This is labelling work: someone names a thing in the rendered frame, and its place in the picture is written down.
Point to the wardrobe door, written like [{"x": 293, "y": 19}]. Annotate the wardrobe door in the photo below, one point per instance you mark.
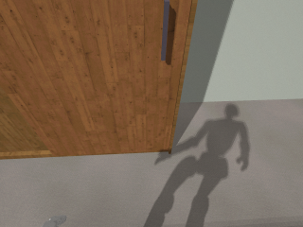
[
  {"x": 87, "y": 75},
  {"x": 15, "y": 132}
]

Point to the left robot hand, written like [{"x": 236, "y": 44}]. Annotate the left robot hand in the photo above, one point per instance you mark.
[{"x": 55, "y": 221}]

